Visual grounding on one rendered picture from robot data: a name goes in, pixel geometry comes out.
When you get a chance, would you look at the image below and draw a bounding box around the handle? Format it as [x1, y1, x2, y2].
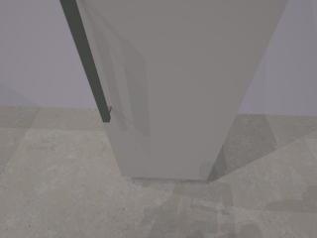
[59, 0, 112, 123]

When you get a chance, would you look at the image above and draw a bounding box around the fridge door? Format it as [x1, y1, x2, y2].
[58, 0, 289, 180]

